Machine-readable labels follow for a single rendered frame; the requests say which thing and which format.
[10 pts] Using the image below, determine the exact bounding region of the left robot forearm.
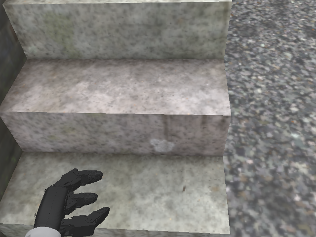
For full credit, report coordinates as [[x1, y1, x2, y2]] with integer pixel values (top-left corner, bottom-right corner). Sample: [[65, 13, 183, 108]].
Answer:
[[25, 227, 61, 237]]

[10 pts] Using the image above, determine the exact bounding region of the left robot hand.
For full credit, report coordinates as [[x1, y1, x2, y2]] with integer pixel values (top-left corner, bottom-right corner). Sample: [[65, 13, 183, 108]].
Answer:
[[34, 168, 110, 237]]

